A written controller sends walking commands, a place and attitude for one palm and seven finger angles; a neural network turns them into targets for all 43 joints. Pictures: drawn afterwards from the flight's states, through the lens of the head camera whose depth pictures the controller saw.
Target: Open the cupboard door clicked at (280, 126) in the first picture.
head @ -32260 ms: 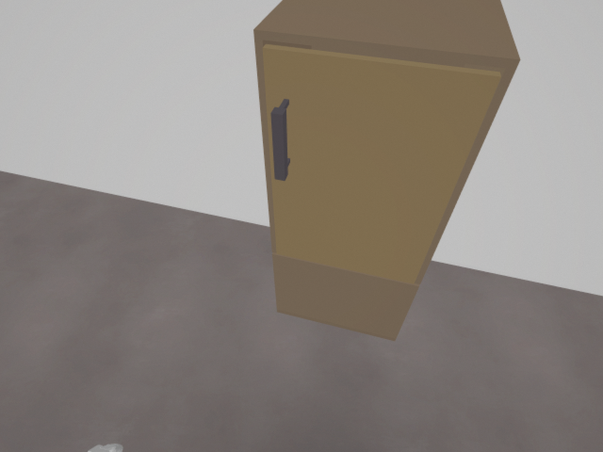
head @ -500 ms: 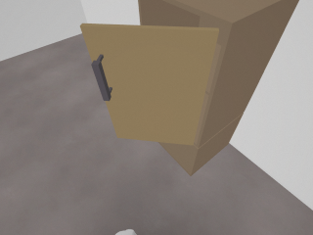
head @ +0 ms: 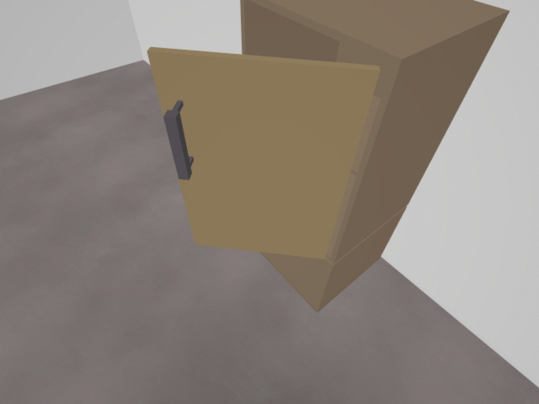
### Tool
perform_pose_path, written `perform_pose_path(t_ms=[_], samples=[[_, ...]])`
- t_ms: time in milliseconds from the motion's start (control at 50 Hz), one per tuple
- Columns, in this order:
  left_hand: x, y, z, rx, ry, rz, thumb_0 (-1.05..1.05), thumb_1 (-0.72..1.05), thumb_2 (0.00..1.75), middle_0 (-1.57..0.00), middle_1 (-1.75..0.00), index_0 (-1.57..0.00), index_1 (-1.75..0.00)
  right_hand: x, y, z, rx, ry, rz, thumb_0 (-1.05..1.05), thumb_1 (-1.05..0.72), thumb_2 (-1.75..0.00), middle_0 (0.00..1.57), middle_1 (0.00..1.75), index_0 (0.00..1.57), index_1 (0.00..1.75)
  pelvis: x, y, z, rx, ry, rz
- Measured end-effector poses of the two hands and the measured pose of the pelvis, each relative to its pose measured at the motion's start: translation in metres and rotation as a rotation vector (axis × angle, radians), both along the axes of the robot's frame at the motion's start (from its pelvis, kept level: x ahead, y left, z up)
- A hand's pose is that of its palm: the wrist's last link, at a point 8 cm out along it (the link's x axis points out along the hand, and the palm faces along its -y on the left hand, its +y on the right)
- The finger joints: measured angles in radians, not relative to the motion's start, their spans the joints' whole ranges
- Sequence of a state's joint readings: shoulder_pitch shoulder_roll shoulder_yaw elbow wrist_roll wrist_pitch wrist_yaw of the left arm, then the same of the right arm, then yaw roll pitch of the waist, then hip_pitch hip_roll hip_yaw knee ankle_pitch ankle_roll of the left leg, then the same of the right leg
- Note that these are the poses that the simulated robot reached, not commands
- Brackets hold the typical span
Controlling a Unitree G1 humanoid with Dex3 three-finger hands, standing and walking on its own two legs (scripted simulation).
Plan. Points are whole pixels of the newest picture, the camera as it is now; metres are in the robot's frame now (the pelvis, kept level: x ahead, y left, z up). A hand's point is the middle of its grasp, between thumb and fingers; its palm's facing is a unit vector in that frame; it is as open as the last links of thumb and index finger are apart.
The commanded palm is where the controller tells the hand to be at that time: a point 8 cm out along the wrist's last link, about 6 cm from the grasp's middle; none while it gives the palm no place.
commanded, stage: look again from close up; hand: left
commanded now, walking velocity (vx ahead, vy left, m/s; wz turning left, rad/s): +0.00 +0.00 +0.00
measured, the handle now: (182, 141) +0.59 +0.21 +0.05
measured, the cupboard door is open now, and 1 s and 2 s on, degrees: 44 44 44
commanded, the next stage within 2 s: shuffle to correct the standing spot in 0.48 s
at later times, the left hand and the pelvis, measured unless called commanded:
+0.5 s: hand out of the picture +0.00 +0.23 -0.15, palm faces -0.01 -0.95 -0.30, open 7.4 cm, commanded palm none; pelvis -0.04 +0.00 +0.01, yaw +1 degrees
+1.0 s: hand out of the picture -0.04 +0.20 -0.18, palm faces -0.01 -0.99 -0.15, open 7.4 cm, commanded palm none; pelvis -0.03 +0.03 +0.00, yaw -3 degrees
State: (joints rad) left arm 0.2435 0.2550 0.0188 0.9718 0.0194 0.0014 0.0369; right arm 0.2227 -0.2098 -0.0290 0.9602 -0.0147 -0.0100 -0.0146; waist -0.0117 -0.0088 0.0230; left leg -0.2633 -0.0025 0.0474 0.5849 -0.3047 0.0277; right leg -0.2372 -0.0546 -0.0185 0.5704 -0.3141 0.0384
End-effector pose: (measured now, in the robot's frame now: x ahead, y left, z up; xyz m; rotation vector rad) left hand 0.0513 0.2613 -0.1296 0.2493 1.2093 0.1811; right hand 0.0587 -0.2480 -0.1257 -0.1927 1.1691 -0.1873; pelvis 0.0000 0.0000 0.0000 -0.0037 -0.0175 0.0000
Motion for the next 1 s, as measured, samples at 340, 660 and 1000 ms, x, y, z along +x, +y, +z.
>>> perform_pose_path(t_ms=[340,660,1000], samples=[[-0.021,0.02,0.016,0.021,-0.049,-0.027,0.0,0.91,0.9,-0.2,-0.3,-0.2,-0.3,0.005,-0.016,0.021,-0.047,-0.084,0.065,0.01,-0.91,-0.9,0.2,0.3,0.2,0.3,-0.032,0.007,0.007,0.003,-0.027,0.005],[-0.09,-0.001,0.005,-0.013,0.115,0.017,0.01,0.91,0.9,-0.2,-0.3,-0.2,-0.3,-0.082,-0.019,0.004,-0.019,0.139,0.002,0.01,-0.91,-0.9,0.2,0.3,0.2,0.3,-0.047,-0.002,0.011,0.003,-0.035,0.011],[-0.096,-0.014,-0.018,-0.133,0.191,0.03,0.01,0.91,0.9,-0.2,-0.3,-0.2,-0.3,-0.154,0.06,-0.01,0.075,0.283,-0.144,0.01,-0.91,-0.9,0.2,0.3,0.2,0.3,-0.028,0.033,0.003,-0.003,-0.035,-0.056]])
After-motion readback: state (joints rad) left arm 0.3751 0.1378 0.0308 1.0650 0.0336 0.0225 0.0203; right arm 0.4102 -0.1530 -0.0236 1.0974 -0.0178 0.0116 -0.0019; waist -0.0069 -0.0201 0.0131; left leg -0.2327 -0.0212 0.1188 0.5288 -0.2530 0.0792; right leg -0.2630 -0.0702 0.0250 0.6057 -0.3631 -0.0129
